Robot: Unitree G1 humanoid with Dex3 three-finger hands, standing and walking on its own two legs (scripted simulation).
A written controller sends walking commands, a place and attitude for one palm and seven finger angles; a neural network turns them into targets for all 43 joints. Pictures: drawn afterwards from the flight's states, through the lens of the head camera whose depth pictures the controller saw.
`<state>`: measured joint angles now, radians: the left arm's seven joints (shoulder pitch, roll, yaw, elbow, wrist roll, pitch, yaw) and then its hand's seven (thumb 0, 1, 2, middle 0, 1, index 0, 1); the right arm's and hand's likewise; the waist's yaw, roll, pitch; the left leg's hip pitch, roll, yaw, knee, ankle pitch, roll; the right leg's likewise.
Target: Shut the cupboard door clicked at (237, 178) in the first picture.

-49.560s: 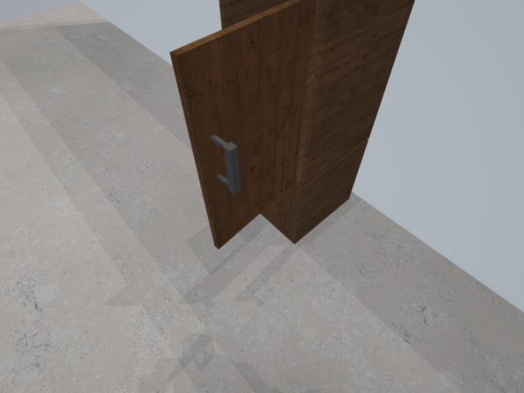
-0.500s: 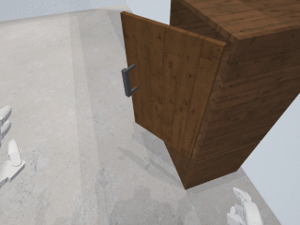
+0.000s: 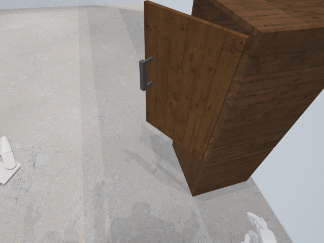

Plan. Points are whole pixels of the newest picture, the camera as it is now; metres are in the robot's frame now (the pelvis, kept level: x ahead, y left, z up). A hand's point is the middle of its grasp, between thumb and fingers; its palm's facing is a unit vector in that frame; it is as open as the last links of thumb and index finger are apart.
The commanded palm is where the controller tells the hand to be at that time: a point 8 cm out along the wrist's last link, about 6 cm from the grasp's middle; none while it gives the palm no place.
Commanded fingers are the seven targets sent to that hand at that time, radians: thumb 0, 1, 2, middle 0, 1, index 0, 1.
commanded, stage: step back with the hand held close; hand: left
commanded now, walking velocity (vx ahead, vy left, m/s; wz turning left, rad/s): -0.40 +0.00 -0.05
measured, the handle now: (146, 73) +0.72 +0.10 +0.01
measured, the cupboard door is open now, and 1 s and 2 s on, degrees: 33 33 33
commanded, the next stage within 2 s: stop stepping back and stand still in 0.82 s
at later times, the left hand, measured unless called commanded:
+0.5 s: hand out of the picture +0.14 +0.28 +0.19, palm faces +0.50 -0.71 -0.49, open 7.4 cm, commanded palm +0.07 +0.31 +0.19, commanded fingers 0.00 0.90 0.90 -0.20 -0.30 -0.20 -0.30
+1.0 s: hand out of the picture +0.07 +0.29 +0.18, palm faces +0.39 -0.83 -0.39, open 7.4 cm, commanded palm +0.03 +0.33 +0.19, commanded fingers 0.00 0.90 0.90 -0.20 -0.30 -0.20 -0.30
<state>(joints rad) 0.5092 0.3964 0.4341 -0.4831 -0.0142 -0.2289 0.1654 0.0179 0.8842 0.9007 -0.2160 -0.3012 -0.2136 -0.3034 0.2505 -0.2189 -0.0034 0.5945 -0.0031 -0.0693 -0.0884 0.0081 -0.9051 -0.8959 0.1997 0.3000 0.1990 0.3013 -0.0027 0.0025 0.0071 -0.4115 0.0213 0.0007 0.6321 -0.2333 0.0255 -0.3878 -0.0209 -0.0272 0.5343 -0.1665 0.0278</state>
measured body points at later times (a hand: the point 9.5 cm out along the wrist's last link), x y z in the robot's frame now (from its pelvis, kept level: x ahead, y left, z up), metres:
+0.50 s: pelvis -0.05 +0.00 -0.01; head -0.04 +0.03 +0.44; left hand +0.11 +0.32 +0.21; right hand +0.12 -0.23 -0.08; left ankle +0.07 +0.11 -0.73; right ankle -0.09 -0.14 -0.72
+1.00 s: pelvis -0.13 +0.03 +0.01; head -0.14 +0.07 +0.46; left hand +0.04 +0.33 +0.20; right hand +0.03 -0.21 -0.06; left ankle -0.05 +0.11 -0.70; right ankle -0.16 -0.11 -0.73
